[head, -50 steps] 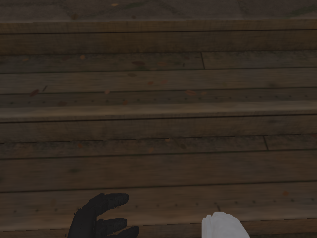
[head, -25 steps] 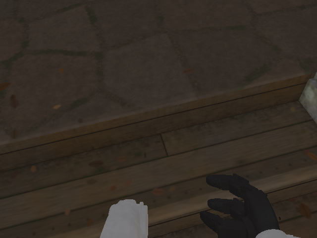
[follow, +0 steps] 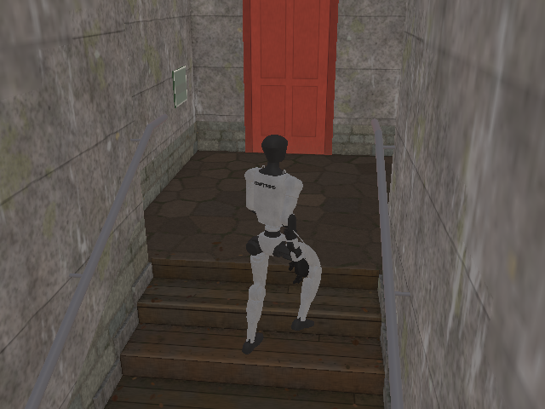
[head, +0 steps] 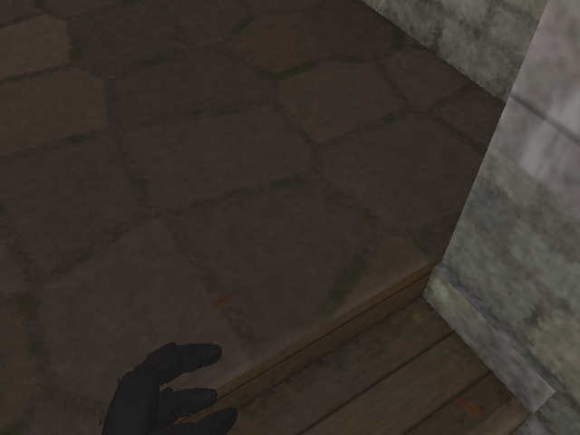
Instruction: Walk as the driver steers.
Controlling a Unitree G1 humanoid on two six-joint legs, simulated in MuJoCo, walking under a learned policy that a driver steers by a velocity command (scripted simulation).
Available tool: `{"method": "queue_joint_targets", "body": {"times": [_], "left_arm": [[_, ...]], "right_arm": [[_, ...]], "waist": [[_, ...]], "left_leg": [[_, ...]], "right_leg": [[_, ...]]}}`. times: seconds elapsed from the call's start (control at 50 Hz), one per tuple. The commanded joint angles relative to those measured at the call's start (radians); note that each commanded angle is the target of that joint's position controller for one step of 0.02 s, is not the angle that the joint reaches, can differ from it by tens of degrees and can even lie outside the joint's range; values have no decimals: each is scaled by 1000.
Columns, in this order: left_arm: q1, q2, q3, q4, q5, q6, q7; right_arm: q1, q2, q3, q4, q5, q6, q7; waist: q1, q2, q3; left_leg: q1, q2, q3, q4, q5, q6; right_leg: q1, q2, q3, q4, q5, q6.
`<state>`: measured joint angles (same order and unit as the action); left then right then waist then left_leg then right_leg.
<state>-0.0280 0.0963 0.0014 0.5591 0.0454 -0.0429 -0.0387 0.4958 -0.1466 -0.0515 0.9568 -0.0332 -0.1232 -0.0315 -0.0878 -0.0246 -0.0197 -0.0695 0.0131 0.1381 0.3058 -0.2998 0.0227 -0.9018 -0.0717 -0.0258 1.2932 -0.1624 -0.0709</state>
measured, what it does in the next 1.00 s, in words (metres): climbs, turning left: right foot, then left foot 0.15 m higher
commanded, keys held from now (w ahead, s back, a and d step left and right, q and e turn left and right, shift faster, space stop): w+q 1.00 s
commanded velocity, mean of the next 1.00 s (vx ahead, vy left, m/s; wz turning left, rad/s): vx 0.50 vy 0.00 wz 0.50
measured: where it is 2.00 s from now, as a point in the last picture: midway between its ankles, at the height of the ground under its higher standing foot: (51, 195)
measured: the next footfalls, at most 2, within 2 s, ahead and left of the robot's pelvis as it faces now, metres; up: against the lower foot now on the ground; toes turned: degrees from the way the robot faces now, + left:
right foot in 0.12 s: +0.13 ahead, -0.15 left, +0.00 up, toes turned -1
left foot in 0.48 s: +0.37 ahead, +0.08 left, +0.15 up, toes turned +11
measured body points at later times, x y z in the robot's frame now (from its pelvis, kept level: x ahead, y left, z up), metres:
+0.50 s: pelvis +0.28 +0.01 +0.03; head +0.30 +0.01 +0.48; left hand +0.22 +0.27 -0.10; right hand +0.55 -0.13 -0.03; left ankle +0.32 +0.07 -0.60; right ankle +0.12 -0.15 -0.65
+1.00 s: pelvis +0.54 +0.09 +0.21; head +0.55 +0.11 +0.66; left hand +0.61 +0.38 +0.13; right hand +0.72 -0.12 +0.09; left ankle +0.37 +0.10 -0.37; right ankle +0.65 +0.05 -0.44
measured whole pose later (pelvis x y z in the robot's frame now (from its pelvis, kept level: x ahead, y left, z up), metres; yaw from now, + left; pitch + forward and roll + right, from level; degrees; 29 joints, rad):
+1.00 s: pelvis +0.54 +0.09 +0.21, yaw +32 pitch +3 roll -3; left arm 0.08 0.17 0.02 0.61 0.01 -0.03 0.04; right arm 0.39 -0.23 -0.10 0.76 -0.05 -0.06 0.02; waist -0.03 0.02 -0.01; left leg -0.48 -0.16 -0.14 1.49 -0.14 0.10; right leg -0.70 0.01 -0.14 1.10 -0.46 -0.10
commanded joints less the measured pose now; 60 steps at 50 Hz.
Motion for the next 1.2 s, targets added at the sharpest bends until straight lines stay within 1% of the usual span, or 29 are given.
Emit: {"method": "queue_joint_targets", "body": {"times": [0.02,0.08,0.12,0.14,0.16,0.18,0.22,0.26,0.3,0.36,0.44,0.46,0.48,0.5,0.52,0.54,0.6,0.74,0.8,0.84,0.88,0.9,0.92,0.94,0.96,1.02,1.06,1.1,1.2], "left_arm": [[-199,18,6,-93,-4,-19,-14],[-48,36,14,-51,-30,-66,0],[225,125,62,50,-22,-73,41],[327,193,84,77,19,-80,48],[509,289,110,102,12,-72,47],[583,315,132,115,2,-57,49],[441,184,95,178,17,-60,35],[499,42,48,289,-11,-84,42],[416,61,42,378,-5,-101,24],[258,148,36,345,-2,-100,59],[140,458,124,239,-117,-139,74],[131,436,136,199,-135,-127,65],[150,341,126,163,-100,-112,46],[293,181,88,67,-30,-106,-1],[383,135,74,58,11,-97,-14],[291,134,68,3,15,-82,-8],[174,7,-7,-85,41,-30,53],[-119,-46,-68,-223,34,12,77],[-249,-13,-71,-285,5,21,58],[-56,-7,-50,-216,-15,22,55],[219,140,26,-131,-66,35,58],[362,229,60,-77,-56,10,68],[370,295,81,-35,-25,-11,73],[258,295,81,-32,-17,13,96],[120,211,65,-28,-25,1,94],[166,60,28,104,-20,-49,85],[230,78,37,179,-3,-83,64],[241,168,60,183,-28,-99,68],[265,256,78,199,-20,-117,65]], "right_arm": [[123,-120,-35,-56,-15,30,-9],[3,-139,-42,-111,-24,48,-13],[-37,-206,-75,-135,58,23,3],[-80,-115,-66,-176,76,6,6],[-81,-12,-52,-231,108,-5,-2],[-184,-71,-59,-239,105,1,-14],[-375,-14,-46,-313,43,38,-41],[-469,90,14,-380,8,70,-32],[-540,134,58,-486,-2,74,-9],[-536,10,35,-519,-21,115,9],[-2,-94,0,-342,17,131,-14],[12,-141,-17,-338,18,120,-11],[-78,-166,-43,-362,37,119,-3],[-268,-294,-72,-376,39,122,13],[-327,-313,-82,-397,47,134,15],[-332,-279,-71,-363,42,121,17],[-193,-134,-24,-183,29,75,47],[3,-167,-7,-69,19,40,32],[76,-145,-18,-88,35,66,-5],[-16,-185,-38,-157,23,64,-18],[-87,-332,-90,-209,41,34,-3],[-232,-337,-100,-262,42,15,24],[-211,-189,-75,-308,48,-8,57],[-188,-147,-70,-338,-8,8,77],[-171,-136,-70,-362,-48,15,71],[-191,-52,-16,-378,-39,99,29],[-185,-8,14,-377,-14,125,28],[-217,-82,1,-404,8,144,51],[-372,-142,-32,-395,0,144,86]], "waist": [[-62,56,-14],[50,110,-135],[164,160,-238],[191,84,-226],[241,-136,-384],[351,-74,-453],[230,-162,-210],[140,-190,-6],[16,-110,144],[-70,-4,164],[-255,-144,-295],[-259,-89,-332],[-200,-42,-245],[27,318,-293],[76,187,-435],[65,111,-320],[138,35,96],[74,51,61],[-4,58,9],[117,106,-206],[271,170,-406],[373,79,-448],[298,-184,-502],[243,-339,-414],[130,-177,-239],[29,125,58],[-3,79,88],[-21,10,117],[33,-30,20]], "left_leg": [[388,181,-246,-46,578,218],[238,135,-196,238,1245,145],[25,89,-227,503,963,128],[-404,15,-218,754,167,96],[-752,-86,-259,1218,-308,52],[-876,-101,-283,1543,-210,33],[-1210,-55,-169,1867,-230,38],[-1362,-35,-221,2139,-288,102],[-1285,-2,-212,1896,-272,132],[-915,-17,-54,1440,-119,103],[-188,-116,13,1019,-79,112],[-113,-162,-43,707,-30,127],[-120,-162,-288,315,29,191],[77,79,-781,300,928,270],[91,190,-1015,119,610,324],[-27,162,-1044,61,84,347],[-325,31,-620,120,28,211],[-256,1,-516,-23,217,160],[-262,52,-542,-290,544,218],[-224,30,-424,-104,1276,178],[-9,99,-467,245,1682,152],[-48,51,-424,518,1622,133],[-295,-93,-357,883,724,87],[-591,-221,-305,1309,93,40],[-713,-165,-336,1527,113,55],[-794,-88,-296,1589,79,92],[-872,-71,-316,1555,52,91],[-840,-24,-342,1232,69,46],[-664,29,-198,759,286,43]], "right_leg": [[-216,16,-106,-178,-194,17],[355,114,-91,-687,-87,-2],[847,79,-68,-1074,320,34],[1187,-156,80,-904,738,19],[1510,-470,284,-617,1676,-111],[1418,-490,315,-729,1507,-210],[1272,-362,251,-863,621,-144],[1022,-324,191,-980,295,-100],[686,-249,22,-1169,-34,-12],[441,-148,-229,-1331,520,-28],[715,-203,-229,-859,1765,-77],[767,-148,-206,-531,1654,-52],[656,-59,-131,-63,838,-21],[231,143,7,462,-85,72],[106,131,163,771,-68,51],[-7,139,121,914,-45,54],[-255,81,80,939,-136,-3],[-418,37,-53,672,-257,-1],[-67,63,-166,238,-255,11],[376,149,-174,15,-252,-22],[569,151,-34,-131,-429,-49],[702,112,76,-365,-485,-67],[901,-119,491,-602,-669,-144],[809,-263,1041,-960,-762,-260],[682,-271,1012,-956,-820,-295],[375,-224,539,-864,-569,-179],[406,-181,341,-889,-347,-114],[417,-173,215,-974,-322,-64],[616,-122,-70,-1080,35,-56]]}}
Keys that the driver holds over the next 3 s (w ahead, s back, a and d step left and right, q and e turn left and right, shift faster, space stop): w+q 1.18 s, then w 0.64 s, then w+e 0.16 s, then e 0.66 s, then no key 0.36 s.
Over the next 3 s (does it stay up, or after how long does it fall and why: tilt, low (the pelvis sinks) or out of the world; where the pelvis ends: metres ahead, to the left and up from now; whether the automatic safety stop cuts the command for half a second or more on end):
stays up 1.12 0.58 0.30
